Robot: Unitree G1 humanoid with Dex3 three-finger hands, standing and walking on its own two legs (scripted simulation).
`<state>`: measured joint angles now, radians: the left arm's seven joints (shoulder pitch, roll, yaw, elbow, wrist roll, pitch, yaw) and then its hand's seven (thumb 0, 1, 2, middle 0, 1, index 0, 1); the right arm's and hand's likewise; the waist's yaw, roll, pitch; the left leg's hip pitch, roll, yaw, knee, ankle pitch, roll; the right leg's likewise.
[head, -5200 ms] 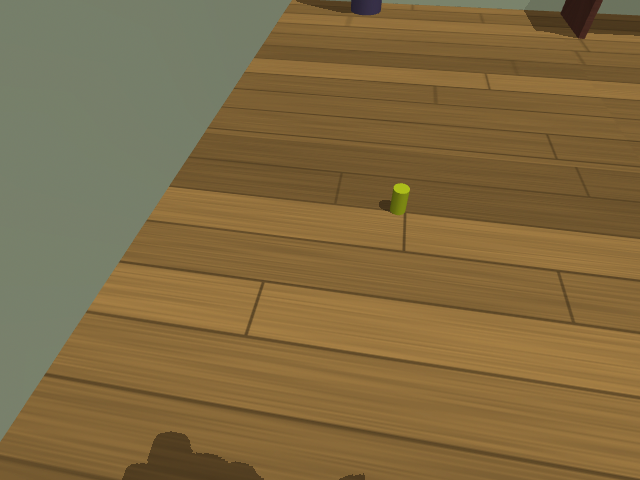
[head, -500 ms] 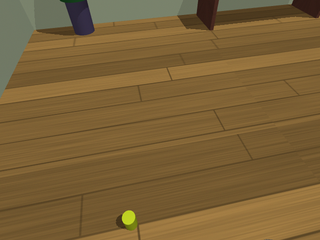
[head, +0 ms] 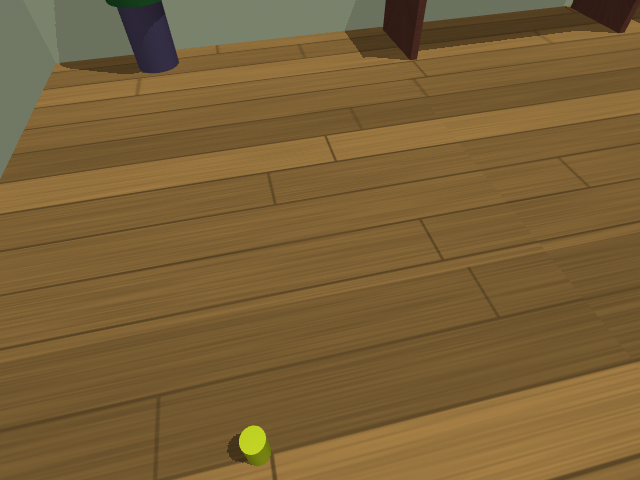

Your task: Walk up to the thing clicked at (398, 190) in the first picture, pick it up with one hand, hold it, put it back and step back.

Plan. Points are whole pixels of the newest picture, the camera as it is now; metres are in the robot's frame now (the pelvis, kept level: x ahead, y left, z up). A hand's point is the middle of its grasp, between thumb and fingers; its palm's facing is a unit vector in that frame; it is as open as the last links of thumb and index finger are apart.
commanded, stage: walk up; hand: left
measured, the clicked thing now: (255, 446) +0.34 +0.21 -0.72
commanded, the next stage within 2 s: stand in 1.92 s
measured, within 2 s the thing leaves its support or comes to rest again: neither
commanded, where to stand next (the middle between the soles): +0.03 +0.00 m, yaw -1 degrees
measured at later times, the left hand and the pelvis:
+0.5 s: hand out of the picture +0.05 +0.32 -0.18, palm faces +0.00 -0.94 -0.35, open 7.4 cm; pelvis -0.06 +0.05 -0.02, yaw +2 degrees
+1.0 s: hand out of the picture +0.11 +0.23 -0.14, palm faces -0.07 -0.92 -0.39, open 7.4 cm; pelvis -0.02 -0.01 -0.02, yaw -2 degrees
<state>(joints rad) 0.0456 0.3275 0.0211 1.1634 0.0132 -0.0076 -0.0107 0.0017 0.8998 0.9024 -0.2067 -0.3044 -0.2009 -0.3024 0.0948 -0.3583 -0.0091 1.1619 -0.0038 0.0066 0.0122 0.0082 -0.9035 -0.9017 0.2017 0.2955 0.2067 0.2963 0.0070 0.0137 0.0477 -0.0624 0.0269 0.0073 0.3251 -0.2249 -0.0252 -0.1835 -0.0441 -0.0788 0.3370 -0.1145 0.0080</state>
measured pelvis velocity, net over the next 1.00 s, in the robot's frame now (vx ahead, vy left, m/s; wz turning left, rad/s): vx -0.02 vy -0.01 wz -0.04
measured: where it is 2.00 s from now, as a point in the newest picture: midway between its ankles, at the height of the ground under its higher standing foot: outside the picture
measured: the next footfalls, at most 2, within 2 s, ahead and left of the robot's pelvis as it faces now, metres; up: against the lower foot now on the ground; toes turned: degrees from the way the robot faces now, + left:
right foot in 0.80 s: -0.02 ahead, -0.11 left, +0.00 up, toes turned -1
left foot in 1.22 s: +0.01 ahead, +0.13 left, +0.00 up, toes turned -1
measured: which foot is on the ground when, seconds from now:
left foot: down 0.00-0.82, up 0.84-1.00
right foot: down 0.00-0.38, up 0.40-0.78, down 0.80-1.00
